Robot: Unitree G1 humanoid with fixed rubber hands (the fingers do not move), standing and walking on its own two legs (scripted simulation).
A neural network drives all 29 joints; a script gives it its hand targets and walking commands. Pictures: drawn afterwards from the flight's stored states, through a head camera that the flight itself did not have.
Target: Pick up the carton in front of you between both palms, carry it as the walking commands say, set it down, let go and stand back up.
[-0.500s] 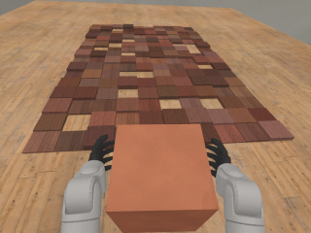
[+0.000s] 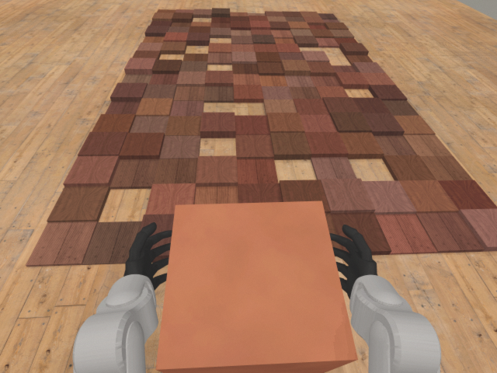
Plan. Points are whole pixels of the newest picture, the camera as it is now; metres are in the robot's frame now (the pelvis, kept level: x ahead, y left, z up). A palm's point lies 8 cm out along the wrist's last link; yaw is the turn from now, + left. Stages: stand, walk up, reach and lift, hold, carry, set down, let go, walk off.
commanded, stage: carry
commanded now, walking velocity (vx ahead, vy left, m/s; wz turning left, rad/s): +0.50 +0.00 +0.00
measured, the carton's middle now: (250, 299) +0.23 +0.02 +0.02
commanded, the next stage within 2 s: none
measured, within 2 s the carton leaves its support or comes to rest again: neither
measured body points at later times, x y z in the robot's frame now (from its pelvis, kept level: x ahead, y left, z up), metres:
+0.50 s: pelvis +0.33 +0.01 +0.00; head +0.33 +0.03 +0.45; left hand +0.61 +0.17 +0.13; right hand +0.61 -0.13 +0.14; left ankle +0.12 +0.08 -0.72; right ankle +0.47 -0.10 -0.71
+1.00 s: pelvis +0.67 +0.05 +0.01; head +0.76 +0.06 +0.45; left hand +1.05 +0.19 +0.11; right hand +1.02 -0.12 +0.12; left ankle +0.59 +0.15 -0.72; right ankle +0.56 -0.04 -0.59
